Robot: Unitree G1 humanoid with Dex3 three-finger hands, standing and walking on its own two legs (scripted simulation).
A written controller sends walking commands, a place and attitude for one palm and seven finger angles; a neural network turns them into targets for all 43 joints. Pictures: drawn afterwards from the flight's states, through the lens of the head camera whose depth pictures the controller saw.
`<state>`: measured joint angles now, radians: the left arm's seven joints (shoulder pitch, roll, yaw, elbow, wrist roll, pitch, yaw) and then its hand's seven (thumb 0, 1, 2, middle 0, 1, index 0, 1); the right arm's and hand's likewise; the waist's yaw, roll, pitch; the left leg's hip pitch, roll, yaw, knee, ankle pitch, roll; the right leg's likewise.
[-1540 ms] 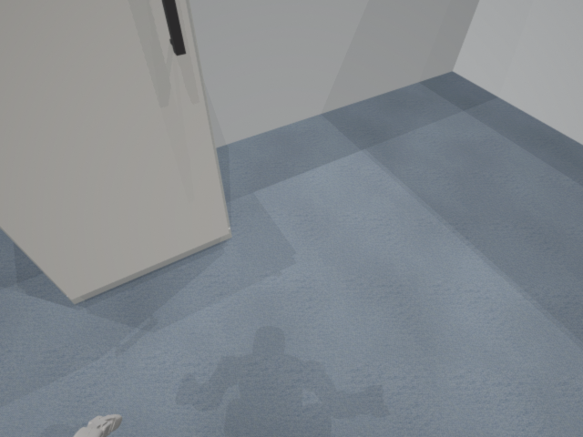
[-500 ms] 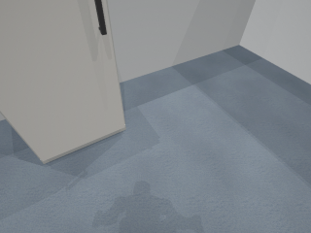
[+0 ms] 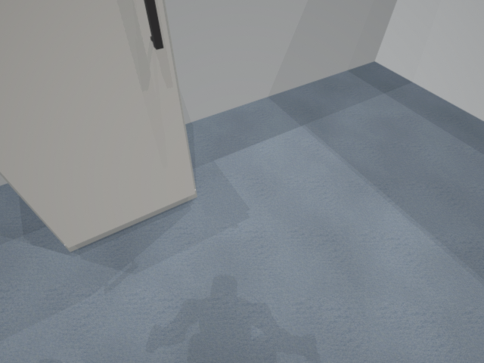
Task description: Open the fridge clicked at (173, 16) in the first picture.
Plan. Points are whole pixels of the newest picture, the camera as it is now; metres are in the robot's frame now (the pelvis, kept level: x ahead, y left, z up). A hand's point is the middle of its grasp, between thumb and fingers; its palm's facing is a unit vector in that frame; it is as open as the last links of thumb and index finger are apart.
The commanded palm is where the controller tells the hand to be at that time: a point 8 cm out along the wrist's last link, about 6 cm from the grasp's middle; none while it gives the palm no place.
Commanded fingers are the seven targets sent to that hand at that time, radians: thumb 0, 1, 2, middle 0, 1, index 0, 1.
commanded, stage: turn to face it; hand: right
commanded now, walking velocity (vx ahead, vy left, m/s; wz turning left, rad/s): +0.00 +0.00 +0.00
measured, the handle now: out of the picture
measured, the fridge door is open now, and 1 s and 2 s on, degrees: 0 0 0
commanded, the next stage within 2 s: take the last steps up to it in 1.10 s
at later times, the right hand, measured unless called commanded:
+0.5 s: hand out of the picture +0.07 -0.19 -0.19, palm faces -0.14 +0.95 -0.27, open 7.4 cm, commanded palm none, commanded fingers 0.00 -0.90 -0.90 0.20 0.30 0.20 0.30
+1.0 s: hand out of the picture +0.12 -0.22 -0.19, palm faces -0.33 +0.92 -0.22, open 7.4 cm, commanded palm none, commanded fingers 0.00 -0.90 -0.90 0.20 0.30 0.20 0.30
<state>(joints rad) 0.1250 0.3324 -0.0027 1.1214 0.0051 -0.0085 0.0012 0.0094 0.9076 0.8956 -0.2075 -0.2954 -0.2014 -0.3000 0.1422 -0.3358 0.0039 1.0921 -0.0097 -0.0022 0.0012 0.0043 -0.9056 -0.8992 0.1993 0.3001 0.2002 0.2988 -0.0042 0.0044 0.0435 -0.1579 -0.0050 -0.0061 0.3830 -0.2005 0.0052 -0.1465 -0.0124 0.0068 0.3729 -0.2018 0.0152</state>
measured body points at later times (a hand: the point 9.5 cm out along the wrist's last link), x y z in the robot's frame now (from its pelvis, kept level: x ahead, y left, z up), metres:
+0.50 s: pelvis -0.01 +0.01 -0.03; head +0.02 +0.03 +0.42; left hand +0.03 +0.27 -0.18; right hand +0.08 -0.24 -0.16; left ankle -0.01 +0.10 -0.75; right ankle +0.00 -0.13 -0.74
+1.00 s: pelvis -0.02 -0.04 -0.01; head +0.01 -0.06 +0.43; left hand -0.02 +0.24 -0.13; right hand +0.14 -0.26 -0.17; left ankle -0.02 +0.09 -0.73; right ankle +0.01 -0.14 -0.75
